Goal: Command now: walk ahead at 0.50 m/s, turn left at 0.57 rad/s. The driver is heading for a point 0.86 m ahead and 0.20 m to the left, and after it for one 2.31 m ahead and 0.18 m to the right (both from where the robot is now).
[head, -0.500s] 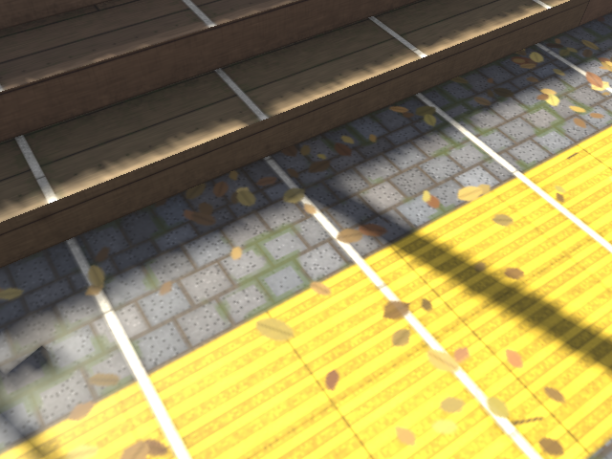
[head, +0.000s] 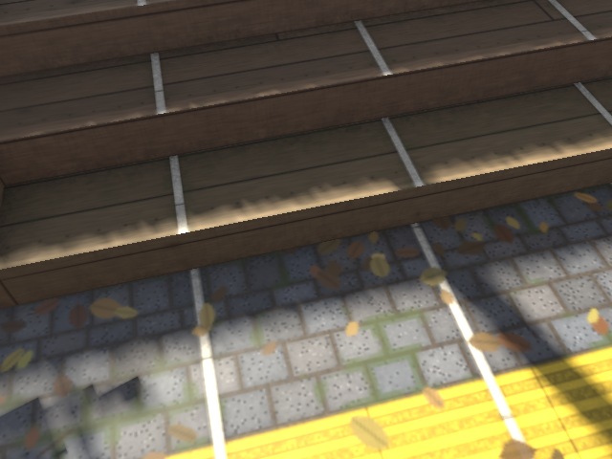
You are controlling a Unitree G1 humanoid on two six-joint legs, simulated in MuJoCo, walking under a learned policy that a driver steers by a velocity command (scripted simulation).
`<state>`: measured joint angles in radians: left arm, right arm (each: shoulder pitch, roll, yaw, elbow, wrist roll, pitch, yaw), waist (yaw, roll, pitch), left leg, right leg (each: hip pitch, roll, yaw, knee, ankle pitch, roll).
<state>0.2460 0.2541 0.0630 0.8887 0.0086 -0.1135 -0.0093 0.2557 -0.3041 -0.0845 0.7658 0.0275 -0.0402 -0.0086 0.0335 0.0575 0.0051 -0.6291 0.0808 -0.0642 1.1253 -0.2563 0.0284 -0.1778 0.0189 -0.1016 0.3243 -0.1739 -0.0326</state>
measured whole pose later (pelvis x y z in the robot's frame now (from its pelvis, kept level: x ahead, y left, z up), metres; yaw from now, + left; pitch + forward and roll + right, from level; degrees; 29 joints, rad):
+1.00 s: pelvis +0.54 +0.12 +0.00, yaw +22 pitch +0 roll +1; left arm 0.30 0.26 0.04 0.83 0.02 -0.07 -0.02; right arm 0.29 -0.28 -0.04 0.82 -0.04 -0.05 0.03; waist 0.00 0.04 0.04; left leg -0.41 -0.01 -0.03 1.05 -0.30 0.07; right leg -0.21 0.04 -0.07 0.38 -0.18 -0.08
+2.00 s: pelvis +0.72 +0.19 +0.00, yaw -3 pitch +3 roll +3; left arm 0.18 0.28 0.08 0.73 0.00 0.01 0.04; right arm 0.09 -0.30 -0.09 0.82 -0.01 0.00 -0.07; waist 0.01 0.02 0.01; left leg -0.59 -0.01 -0.02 1.11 -0.35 -0.08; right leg -0.28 0.03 0.03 0.46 -0.23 -0.08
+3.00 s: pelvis +0.81 +0.14 -0.01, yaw -23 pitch +0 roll -1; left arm 0.39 0.23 0.01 0.89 0.02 -0.04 0.02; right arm 0.18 -0.23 -0.03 0.83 -0.04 -0.01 0.00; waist 0.03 0.01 0.03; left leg -0.47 0.02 0.08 0.80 -0.29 0.04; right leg 0.04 0.07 0.03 0.31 -0.33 -0.06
